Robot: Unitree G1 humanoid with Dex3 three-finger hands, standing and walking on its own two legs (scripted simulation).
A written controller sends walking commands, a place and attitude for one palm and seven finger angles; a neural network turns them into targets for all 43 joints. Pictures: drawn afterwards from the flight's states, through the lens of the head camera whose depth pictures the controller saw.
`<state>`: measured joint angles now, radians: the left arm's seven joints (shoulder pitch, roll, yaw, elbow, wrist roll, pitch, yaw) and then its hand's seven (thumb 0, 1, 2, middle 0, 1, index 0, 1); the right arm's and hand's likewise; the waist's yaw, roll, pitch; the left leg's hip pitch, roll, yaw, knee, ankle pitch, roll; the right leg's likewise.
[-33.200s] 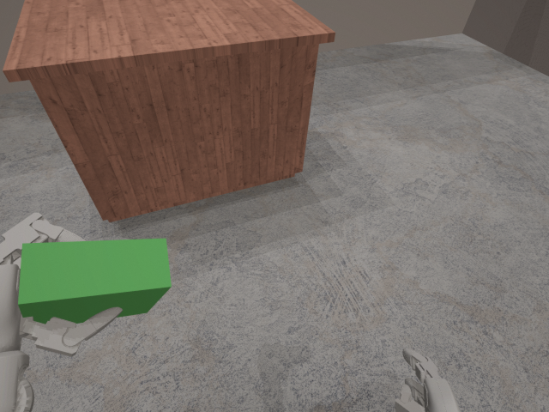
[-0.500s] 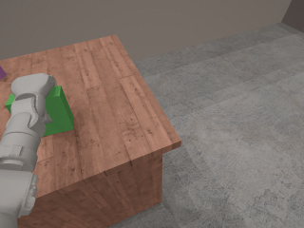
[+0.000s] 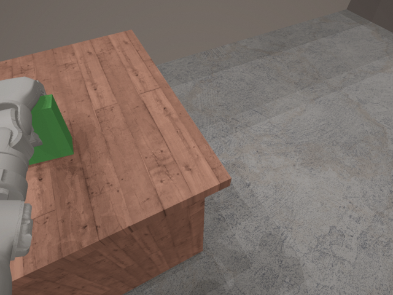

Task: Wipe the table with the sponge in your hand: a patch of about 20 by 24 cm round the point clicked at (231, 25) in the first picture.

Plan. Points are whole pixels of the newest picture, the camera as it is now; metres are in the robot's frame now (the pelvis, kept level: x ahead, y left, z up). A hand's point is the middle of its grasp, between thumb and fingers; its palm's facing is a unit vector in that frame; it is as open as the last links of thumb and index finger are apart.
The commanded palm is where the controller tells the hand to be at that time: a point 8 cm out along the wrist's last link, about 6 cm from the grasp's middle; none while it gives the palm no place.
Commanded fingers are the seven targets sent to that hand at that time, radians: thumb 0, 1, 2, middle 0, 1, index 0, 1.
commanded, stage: slide back across to the first lane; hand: left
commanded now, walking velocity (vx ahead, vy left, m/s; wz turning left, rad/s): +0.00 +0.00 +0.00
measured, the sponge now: (35, 140) +0.42 +0.35 +0.07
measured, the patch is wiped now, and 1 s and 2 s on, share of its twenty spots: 1.00 1.00 1.00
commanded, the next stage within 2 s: wipe back along the first lane in 0.46 s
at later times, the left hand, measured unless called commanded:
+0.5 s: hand out of the picture +0.39 +0.40 +0.13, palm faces -0.13 +0.01 -0.99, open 9.8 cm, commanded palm +0.38 +0.40 +0.19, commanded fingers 0.00 0.10 1.30 -1.20 -1.60 -1.20 -1.60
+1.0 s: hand out of the picture +0.36 +0.39 +0.13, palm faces -0.08 +0.02 -1.00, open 9.8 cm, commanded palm +0.33 +0.38 +0.17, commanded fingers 0.00 0.10 1.30 -1.20 -1.60 -1.20 -1.60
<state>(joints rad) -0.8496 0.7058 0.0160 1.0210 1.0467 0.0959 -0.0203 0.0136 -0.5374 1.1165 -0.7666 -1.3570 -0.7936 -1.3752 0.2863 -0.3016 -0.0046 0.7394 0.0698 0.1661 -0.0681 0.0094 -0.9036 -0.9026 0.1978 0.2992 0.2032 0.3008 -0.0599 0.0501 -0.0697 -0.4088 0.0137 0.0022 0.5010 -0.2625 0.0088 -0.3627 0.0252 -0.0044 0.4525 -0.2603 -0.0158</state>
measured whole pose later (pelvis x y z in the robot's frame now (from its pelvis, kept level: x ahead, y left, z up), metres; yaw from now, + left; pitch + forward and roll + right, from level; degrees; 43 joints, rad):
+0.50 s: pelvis +0.02 +0.01 +0.00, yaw +2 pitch +7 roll -1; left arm -0.65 0.76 0.09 0.82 1.01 0.05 -0.10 0.00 -0.52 1.11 -0.75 -1.38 -0.77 -1.40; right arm 0.20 -0.31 -0.01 0.70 0.07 0.18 -0.06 0.01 -0.90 -0.90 0.20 0.30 0.20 0.30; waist 0.00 0.05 -0.05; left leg -0.32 -0.01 -0.02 0.46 -0.27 0.02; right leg -0.26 0.01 -0.03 0.40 -0.27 -0.01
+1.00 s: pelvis +0.00 +0.01 +0.00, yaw +1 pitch +6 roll -1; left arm -0.53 0.73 0.10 0.69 0.97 0.07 -0.04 -0.01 -0.51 1.11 -0.73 -1.40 -0.76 -1.42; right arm 0.22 -0.30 0.00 0.70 0.07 0.20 -0.05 0.01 -0.90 -0.90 0.20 0.30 0.20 0.30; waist 0.01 0.06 -0.05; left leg -0.32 -0.01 -0.02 0.47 -0.25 0.02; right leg -0.26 0.01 -0.02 0.42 -0.26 -0.01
